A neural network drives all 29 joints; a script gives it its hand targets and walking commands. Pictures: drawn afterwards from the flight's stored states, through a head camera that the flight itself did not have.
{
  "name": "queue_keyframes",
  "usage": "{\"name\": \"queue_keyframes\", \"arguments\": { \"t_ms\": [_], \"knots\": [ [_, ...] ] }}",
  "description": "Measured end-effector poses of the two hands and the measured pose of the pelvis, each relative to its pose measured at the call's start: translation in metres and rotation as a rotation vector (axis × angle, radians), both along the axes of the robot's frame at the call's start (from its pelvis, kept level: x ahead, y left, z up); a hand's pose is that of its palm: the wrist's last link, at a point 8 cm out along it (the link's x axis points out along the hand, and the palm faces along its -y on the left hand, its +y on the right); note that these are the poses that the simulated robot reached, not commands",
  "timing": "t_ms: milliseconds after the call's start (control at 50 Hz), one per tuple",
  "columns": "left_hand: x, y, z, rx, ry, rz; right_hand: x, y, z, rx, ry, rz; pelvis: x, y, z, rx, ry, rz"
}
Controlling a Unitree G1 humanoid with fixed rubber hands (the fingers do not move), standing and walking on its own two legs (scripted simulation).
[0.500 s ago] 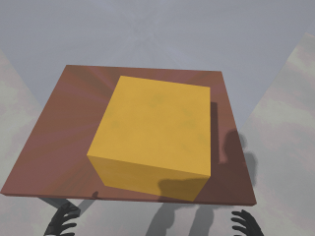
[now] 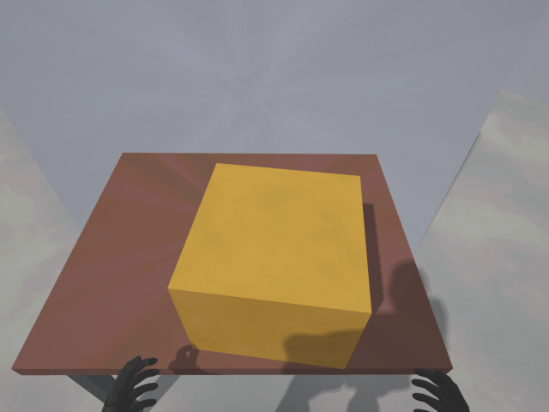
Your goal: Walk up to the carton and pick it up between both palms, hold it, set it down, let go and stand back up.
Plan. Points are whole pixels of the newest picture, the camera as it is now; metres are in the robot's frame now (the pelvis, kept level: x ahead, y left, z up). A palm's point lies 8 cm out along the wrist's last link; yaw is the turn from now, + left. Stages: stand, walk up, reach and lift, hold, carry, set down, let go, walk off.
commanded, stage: reach and lift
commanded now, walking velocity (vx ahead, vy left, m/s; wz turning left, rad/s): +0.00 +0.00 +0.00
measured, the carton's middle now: (277, 261) +0.42 +0.01 -0.07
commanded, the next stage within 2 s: none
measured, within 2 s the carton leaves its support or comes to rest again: neither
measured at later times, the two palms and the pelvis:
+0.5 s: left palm out of the picture +0.15 +0.24 -0.05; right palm out of the picture +0.15 -0.22 -0.06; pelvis -0.01 +0.01 -0.01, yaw +1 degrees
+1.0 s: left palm (118, 350) +0.23 +0.24 -0.02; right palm (443, 356) +0.23 -0.24 -0.03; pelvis -0.01 +0.01 -0.01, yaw +1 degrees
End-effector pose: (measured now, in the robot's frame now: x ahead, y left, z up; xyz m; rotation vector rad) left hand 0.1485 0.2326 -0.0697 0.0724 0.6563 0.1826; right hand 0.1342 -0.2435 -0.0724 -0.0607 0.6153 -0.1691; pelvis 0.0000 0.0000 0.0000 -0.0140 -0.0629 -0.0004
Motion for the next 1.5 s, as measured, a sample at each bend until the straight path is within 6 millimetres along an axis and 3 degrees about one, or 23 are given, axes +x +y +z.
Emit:
{"name": "queue_keyframes", "arguments": {
  "t_ms": [160, 420, 580, 840, 1220, 1500],
  "knots": [
    [0.006, 0.0, 0.007, -0.007, -0.11, -0.015, 0.007, 0.003, 0.008, 0.015, -0.088, -0.008, -0.003, 0.004, -0.002, -0.002, -0.015, -0.004],
    [-0.001, 0.007, 0.013, -0.013, -0.234, -0.016, 0.017, 0.013, 0.012, 0.043, -0.191, -0.026, -0.007, 0.007, -0.008, -0.005, -0.018, 0.014],
    [0.01, 0.008, 0.023, -0.013, -0.31, -0.029, 0.029, 0.023, 0.015, 0.078, -0.247, -0.02, -0.011, 0.008, -0.012, -0.01, -0.012, 0.02],
    [0.045, 0.011, 0.035, -0.018, -0.327, -0.035, 0.067, 0.016, 0.03, 0.075, -0.282, -0.023, -0.017, 0.009, -0.013, -0.008, 0.017, 0.021],
    [0.117, 0.003, 0.067, -0.031, -0.35, -0.068, 0.122, -0.003, 0.059, 0.068, -0.307, -0.025, -0.005, -0.001, -0.007, -0.002, 0.059, 0.017],
    [0.16, -0.002, 0.091, -0.05, -0.362, -0.083, 0.166, -0.003, 0.084, 0.069, -0.337, -0.015, 0.001, -0.009, -0.003, 0.0, 0.117, 0.027]
  ]
}}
